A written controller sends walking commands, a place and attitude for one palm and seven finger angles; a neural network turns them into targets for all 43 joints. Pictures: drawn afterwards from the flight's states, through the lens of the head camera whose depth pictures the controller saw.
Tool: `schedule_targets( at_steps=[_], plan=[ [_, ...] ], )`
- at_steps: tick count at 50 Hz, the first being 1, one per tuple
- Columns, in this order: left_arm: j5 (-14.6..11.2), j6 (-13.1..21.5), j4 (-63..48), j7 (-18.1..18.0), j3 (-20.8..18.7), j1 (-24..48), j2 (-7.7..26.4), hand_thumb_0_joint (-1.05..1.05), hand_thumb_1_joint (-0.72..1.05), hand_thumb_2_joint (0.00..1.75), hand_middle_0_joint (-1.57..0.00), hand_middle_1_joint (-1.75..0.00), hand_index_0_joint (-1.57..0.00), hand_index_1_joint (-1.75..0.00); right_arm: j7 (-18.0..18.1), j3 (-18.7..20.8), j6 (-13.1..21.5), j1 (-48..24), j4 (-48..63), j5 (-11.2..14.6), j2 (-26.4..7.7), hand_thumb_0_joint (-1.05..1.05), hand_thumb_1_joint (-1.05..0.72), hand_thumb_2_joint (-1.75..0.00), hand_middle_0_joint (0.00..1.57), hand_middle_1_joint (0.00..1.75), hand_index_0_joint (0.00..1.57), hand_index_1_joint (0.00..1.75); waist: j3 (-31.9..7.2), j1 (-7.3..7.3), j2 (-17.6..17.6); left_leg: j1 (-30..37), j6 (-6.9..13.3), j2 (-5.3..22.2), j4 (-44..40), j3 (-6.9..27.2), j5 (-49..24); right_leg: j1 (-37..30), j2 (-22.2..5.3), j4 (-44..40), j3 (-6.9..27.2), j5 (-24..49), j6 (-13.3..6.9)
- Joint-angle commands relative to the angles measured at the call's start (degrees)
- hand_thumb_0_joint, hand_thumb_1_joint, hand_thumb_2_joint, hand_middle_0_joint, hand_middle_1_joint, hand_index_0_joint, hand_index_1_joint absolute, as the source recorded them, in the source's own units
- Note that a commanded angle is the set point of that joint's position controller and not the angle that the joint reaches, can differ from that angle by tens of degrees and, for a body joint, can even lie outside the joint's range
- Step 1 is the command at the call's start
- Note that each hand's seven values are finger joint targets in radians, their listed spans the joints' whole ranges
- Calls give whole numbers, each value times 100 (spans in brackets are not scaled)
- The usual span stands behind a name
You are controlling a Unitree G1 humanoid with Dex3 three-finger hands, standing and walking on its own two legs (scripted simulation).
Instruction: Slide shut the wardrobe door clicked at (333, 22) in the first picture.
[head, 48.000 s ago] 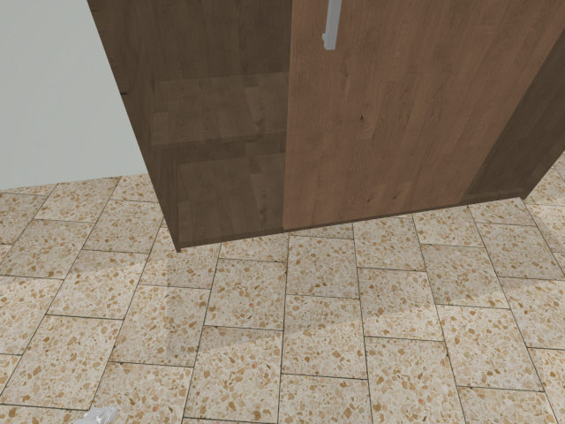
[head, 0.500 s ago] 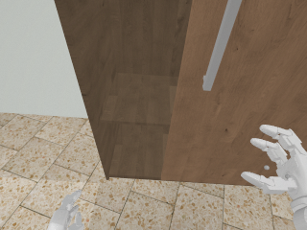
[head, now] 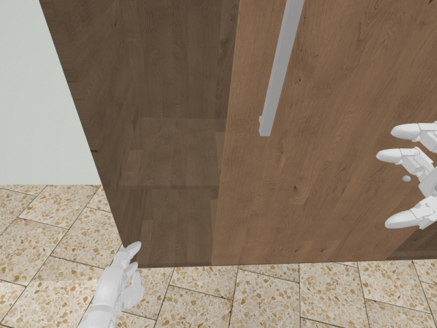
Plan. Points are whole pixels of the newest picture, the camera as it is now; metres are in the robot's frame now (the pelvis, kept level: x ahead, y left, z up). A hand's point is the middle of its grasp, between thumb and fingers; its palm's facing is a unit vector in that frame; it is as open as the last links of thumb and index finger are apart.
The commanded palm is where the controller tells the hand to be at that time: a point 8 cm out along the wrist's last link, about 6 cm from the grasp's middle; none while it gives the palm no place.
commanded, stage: raise the hand with hooked fingers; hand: right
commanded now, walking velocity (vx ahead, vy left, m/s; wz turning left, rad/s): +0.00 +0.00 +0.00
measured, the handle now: (276, 66) +0.56 -0.13 +0.25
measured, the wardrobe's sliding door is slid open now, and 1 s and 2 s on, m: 0.35 0.35 0.35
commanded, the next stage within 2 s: move the hooked fingers beside the handle in 0.64 s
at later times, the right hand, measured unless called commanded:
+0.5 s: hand (400, 154) +0.29 -0.26 +0.25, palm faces +0.04 +0.99 -0.14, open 14.0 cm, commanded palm +0.25 -0.30 +0.25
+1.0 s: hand (386, 141) +0.32 -0.25 +0.24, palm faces +0.05 +0.99 -0.11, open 14.0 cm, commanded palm +0.30 -0.29 +0.25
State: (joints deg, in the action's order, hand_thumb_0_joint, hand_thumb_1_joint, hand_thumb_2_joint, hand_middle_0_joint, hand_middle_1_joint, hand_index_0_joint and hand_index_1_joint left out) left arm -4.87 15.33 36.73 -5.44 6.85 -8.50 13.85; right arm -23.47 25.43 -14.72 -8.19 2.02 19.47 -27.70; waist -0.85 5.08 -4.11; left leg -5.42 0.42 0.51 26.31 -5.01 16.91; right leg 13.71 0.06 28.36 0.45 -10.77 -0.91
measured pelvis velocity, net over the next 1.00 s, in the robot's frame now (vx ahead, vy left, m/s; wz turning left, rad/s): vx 0.01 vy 0.01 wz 0.00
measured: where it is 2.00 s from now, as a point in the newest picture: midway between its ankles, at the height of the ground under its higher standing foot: outside the picture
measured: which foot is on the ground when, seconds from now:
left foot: down 0.00-1.00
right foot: down 0.00-1.00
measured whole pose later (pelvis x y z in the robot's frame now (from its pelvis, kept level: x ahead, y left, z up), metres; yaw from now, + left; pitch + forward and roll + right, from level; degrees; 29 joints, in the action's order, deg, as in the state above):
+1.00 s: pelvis +0.01 +0.01 +0.00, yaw +0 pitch -3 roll +0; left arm -6.1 12.9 37.2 -5.2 5.4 -9.1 16.3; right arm -24.9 25.8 -18.7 -20.9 -9.5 17.6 -30.0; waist -1.3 3.9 -4.6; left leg -5.9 1.3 0.0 26.7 -5.1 18.2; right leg 13.9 -0.4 28.3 0.8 -11.7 0.0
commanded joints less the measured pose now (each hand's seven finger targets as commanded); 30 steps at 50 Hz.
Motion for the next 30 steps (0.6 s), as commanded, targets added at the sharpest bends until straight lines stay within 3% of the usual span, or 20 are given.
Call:
schedule_targets(
  at_steps=[1,7,10,11,13,17,18,20,21,23,30],
  plan=[
    [-35,204,-917,-30,-303,851,749,0,90,90,-20,-30,-20,-30,-114,706,133,-2216,1024,120,-1808,0,50,-30,30,120,30,120,-963,-173,-221,-735,105,-146,-566,125,-873,-1139,51,-457,296,311,-92],
    [-75,132,-929,10,-315,913,835,0,90,90,-20,-30,-20,-30,-303,1050,-127,-2666,538,108,-2348,0,50,-30,30,120,30,120,-1035,-125,-140,-686,111,-101,-574,153,-1047,-1156,66,-427,285,470,-115],
    [-121,68,-956,73,-344,868,844,0,90,90,-20,-30,-20,-30,-456,774,-278,-2166,13,163,-1935,0,50,-30,30,120,30,120,-886,-135,157,-712,95,-60,-562,210,-1229,-1024,63,-321,235,561,-108],
    [-147,43,-952,90,-348,864,872,0,90,90,-20,-30,-20,-30,-491,696,-308,-2163,7,181,-1892,0,50,-30,30,120,30,120,-801,-178,104,-829,78,-55,-557,211,-1192,-991,70,-325,221,487,-109],
    [-153,30,-1031,96,-381,909,906,0,90,90,-20,-30,-20,-30,-505,753,-325,-2192,120,186,-1989,0,50,-30,30,120,30,120,-826,-166,258,-906,58,-43,-528,241,-1101,-987,68,-292,229,411,-121],
    [-123,63,-1102,73,-402,948,878,0,90,90,-20,-30,-20,-30,-335,1041,-143,-2429,699,198,-2288,0,50,-30,30,120,30,120,-1059,-132,14,-836,72,-44,-521,290,-935,-1081,67,-249,214,393,-127],
    [-113,74,-1110,61,-400,950,868,0,90,90,-20,-30,-20,-30,-287,1077,-92,-2476,883,180,-2312,0,50,-30,30,120,30,120,-1173,-125,-194,-795,75,-48,-488,271,-991,-1161,73,-250,190,455,-122],
    [-75,96,-1088,46,-390,920,840,0,90,90,-20,-30,-20,-30,-173,1262,-14,-2381,994,188,-2456,0,50,-30,30,120,30,120,-1124,-82,-47,-700,85,-64,-516,262,-1001,-1080,51,-239,198,513,-121],
    [-76,122,-1065,37,-395,912,831,0,90,90,-20,-30,-20,-30,-151,1207,20,-2421,1043,184,-2348,0,50,-30,30,120,30,120,-1093,-134,-258,-732,88,-68,-499,249,-1084,-1123,64,-256,183,545,-127],
    [-70,140,-1046,21,-395,871,833,0,90,90,-20,-30,-20,-30,-124,1207,-1,-2358,904,157,-2319,0,50,-30,30,120,30,120,-1025,-123,-299,-754,89,-74,-467,207,-1192,-1140,56,-283,178,596,-124],
    [-110,119,-1017,35,-396,840,830,0,90,90,-20,-30,-20,-30,-266,943,-212,-2278,602,179,-2078,0,50,-30,30,120,30,120,-928,-165,-30,-722,46,-32,-501,309,-1499,-1057,64,-165,148,715,-137]
  ],
)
